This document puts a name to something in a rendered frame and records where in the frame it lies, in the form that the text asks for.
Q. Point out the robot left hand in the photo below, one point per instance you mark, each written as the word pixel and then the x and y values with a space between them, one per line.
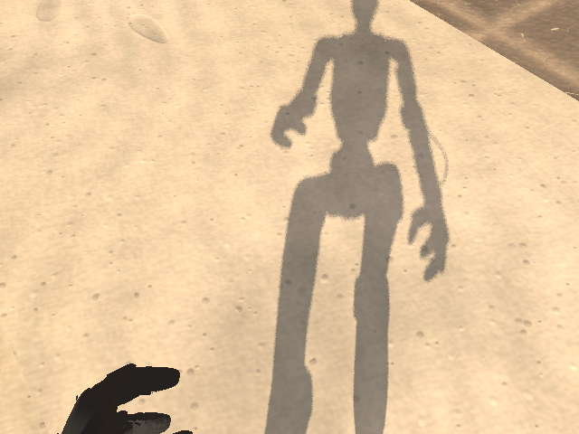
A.
pixel 95 412

